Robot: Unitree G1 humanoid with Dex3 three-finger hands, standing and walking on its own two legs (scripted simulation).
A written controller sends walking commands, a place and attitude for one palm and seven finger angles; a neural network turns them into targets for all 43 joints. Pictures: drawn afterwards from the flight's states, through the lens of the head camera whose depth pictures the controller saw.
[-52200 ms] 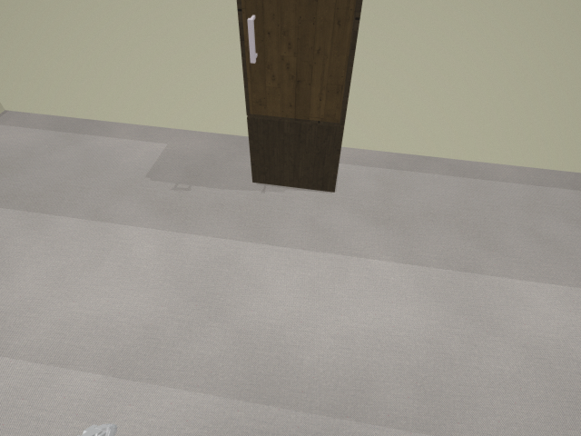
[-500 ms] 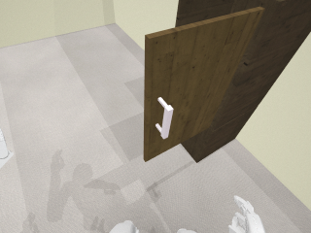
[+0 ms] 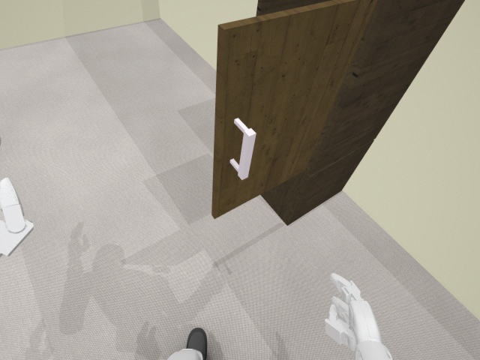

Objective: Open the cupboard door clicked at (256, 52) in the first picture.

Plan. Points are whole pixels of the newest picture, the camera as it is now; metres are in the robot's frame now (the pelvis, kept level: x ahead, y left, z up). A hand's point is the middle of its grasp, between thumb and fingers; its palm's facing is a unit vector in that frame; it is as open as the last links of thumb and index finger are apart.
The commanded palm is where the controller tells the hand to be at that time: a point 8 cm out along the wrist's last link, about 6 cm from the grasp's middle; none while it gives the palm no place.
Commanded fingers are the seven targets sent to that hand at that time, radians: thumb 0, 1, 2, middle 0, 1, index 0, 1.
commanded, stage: stop stepping back and stand still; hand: left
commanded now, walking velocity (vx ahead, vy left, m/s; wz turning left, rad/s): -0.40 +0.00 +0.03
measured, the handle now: (241, 150) +0.55 +0.06 -0.02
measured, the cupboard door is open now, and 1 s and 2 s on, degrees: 89 89 89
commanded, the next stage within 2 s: let the arm hang, fingers relaxed in 0.80 s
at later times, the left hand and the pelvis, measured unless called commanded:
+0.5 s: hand out of the picture +0.13 +0.26 +0.16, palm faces +0.48 -0.79 -0.39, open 7.4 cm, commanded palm +0.07 +0.30 +0.18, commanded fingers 0.00 0.90 0.90 -0.20 -0.30 -0.20 -0.30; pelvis -0.07 +0.00 -0.01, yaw +0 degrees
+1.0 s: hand out of the picture +0.10 +0.26 +0.03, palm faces +0.21 -0.86 -0.46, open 7.4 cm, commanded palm none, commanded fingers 0.00 0.90 0.90 -0.20 -0.30 -0.20 -0.30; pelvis -0.12 +0.00 +0.00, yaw +0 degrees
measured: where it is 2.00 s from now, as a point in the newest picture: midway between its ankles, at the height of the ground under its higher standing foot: outside the picture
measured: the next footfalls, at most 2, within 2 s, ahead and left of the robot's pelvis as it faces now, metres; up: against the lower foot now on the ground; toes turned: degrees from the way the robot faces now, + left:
right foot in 0.02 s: -0.11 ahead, -0.13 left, +0.00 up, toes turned -2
left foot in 0.14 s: +0.15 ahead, +0.09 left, +0.00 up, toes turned +0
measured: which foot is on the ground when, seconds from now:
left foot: down 0.00-0.06, up 0.08-0.12, down 0.14-0.28, up 0.30-0.42, down 0.44-1.00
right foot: up 0.00-0.00, down 0.02-1.00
